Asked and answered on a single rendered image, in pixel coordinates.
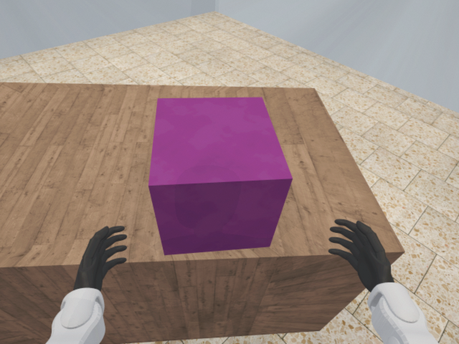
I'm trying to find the right robot forearm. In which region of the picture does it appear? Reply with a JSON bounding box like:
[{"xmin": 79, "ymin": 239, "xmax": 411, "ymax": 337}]
[{"xmin": 367, "ymin": 282, "xmax": 439, "ymax": 344}]

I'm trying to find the pedestal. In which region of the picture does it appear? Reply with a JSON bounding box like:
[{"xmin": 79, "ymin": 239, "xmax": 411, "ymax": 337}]
[{"xmin": 0, "ymin": 82, "xmax": 405, "ymax": 344}]

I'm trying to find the left robot hand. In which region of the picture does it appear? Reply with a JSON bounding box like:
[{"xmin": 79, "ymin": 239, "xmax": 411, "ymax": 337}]
[{"xmin": 73, "ymin": 226, "xmax": 127, "ymax": 291}]

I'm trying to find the left robot forearm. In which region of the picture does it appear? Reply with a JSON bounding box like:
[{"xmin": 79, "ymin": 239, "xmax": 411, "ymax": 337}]
[{"xmin": 45, "ymin": 288, "xmax": 105, "ymax": 344}]

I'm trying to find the carton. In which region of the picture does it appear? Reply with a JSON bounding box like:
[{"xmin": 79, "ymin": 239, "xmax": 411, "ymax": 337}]
[{"xmin": 148, "ymin": 97, "xmax": 293, "ymax": 255}]

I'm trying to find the right robot hand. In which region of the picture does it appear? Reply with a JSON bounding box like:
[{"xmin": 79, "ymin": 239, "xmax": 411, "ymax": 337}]
[{"xmin": 328, "ymin": 219, "xmax": 394, "ymax": 292}]

